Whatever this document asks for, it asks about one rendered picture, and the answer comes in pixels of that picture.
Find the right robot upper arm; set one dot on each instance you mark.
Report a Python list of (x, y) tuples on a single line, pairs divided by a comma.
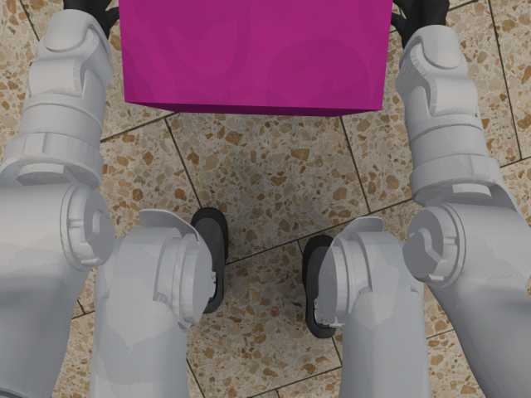
[(476, 261)]

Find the right robot forearm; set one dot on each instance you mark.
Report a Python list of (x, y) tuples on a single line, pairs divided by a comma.
[(444, 128)]

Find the left robot hand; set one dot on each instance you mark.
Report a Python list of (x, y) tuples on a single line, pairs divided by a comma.
[(96, 8)]

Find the left robot forearm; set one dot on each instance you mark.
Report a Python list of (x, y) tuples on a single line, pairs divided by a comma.
[(64, 107)]

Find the robot right thigh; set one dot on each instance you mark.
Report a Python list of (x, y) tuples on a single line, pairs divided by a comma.
[(366, 286)]

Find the carton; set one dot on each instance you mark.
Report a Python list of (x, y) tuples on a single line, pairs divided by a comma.
[(322, 58)]

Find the robot left thigh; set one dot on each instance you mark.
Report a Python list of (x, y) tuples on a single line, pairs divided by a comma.
[(158, 287)]

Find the left robot upper arm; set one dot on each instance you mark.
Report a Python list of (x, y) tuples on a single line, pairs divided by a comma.
[(51, 237)]

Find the right robot hand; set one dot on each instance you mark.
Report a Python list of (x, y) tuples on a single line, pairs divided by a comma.
[(419, 13)]

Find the robot thigh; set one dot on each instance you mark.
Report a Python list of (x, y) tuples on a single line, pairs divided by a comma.
[(366, 286), (158, 287)]

